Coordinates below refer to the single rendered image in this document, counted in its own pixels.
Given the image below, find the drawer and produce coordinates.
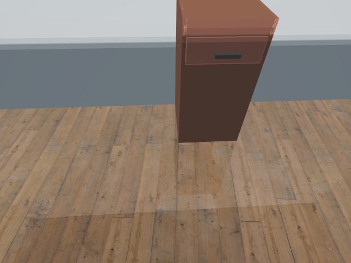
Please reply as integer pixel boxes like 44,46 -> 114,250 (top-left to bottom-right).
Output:
185,36 -> 268,64

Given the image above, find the cabinet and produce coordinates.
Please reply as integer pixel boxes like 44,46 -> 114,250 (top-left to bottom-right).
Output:
175,0 -> 279,143

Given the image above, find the handle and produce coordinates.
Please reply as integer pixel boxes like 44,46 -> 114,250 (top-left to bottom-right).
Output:
213,50 -> 241,59

